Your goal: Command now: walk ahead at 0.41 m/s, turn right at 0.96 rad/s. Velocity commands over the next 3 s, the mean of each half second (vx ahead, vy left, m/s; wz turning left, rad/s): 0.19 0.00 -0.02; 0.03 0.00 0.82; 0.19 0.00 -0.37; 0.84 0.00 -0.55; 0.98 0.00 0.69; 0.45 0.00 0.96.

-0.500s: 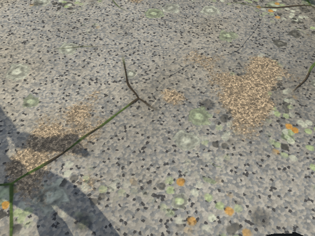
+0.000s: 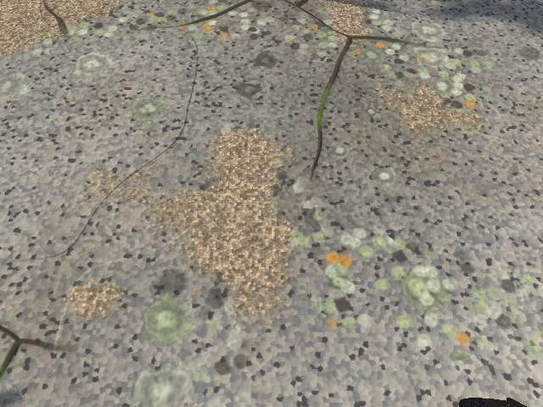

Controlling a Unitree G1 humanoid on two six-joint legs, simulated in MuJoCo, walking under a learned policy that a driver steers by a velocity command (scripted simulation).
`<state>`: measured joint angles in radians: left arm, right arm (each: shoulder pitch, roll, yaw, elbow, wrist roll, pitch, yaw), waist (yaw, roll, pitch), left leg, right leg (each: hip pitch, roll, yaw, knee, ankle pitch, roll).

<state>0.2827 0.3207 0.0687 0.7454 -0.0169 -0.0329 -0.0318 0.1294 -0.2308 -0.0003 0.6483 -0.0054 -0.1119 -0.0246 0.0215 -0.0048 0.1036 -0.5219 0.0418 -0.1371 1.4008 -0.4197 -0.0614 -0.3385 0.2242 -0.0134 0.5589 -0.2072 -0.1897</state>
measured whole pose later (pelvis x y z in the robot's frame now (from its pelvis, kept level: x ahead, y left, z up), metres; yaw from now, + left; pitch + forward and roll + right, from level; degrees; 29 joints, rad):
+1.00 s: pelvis +0.26 +0.03 +0.02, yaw +29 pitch +2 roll -1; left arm 0.12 0.27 0.06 0.69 0.01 0.02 0.03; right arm 0.17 -0.31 -0.07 0.56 0.02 0.07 0.01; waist 0.02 0.02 0.05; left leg -0.50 0.08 -0.01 0.88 -0.36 -0.10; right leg -0.23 -0.06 -0.15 0.45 -0.24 0.00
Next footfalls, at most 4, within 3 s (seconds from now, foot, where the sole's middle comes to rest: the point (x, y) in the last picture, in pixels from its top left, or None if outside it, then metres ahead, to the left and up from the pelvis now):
0.22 left None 0.38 0.12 -0.76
0.64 right None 0.35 -0.07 -0.76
1.08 left None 0.23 0.19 -0.76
1.64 right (308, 397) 0.45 -0.06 -0.76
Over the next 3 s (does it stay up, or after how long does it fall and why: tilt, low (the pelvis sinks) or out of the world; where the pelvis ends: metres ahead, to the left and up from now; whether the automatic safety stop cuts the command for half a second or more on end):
stays up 1.44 0.11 -0.01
